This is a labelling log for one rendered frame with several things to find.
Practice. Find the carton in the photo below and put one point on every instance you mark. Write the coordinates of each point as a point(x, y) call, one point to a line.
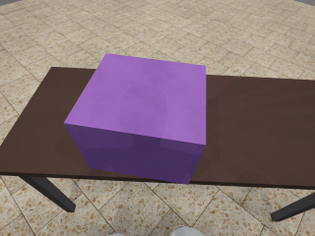
point(142, 117)

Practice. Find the right robot thigh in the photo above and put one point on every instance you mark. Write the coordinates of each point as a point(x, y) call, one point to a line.
point(186, 231)

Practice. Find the table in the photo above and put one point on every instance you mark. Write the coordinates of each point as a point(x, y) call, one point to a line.
point(260, 133)

